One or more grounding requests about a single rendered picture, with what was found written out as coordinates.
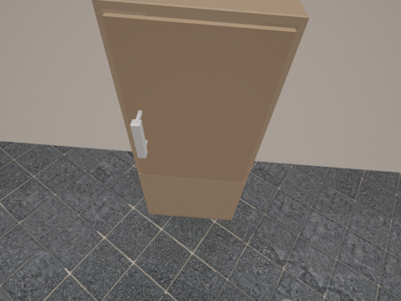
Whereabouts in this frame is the handle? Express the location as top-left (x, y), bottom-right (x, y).
top-left (130, 110), bottom-right (148, 159)

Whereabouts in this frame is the cupboard door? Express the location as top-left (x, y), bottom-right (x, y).
top-left (102, 13), bottom-right (296, 182)

